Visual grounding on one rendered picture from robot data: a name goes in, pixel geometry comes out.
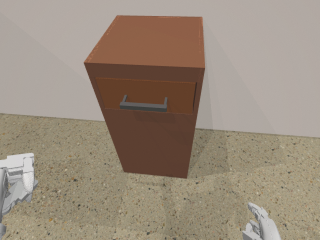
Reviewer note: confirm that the right robot hand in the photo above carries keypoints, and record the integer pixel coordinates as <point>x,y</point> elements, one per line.
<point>265,230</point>

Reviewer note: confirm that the drawer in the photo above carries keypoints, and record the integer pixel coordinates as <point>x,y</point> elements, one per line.
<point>180,94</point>

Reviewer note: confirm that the cabinet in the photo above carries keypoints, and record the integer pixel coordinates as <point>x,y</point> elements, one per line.
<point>161,48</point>

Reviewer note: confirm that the handle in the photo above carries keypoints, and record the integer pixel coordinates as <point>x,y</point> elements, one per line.
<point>143,106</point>

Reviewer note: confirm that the left robot hand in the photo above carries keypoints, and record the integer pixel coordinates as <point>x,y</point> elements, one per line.
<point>18,171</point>

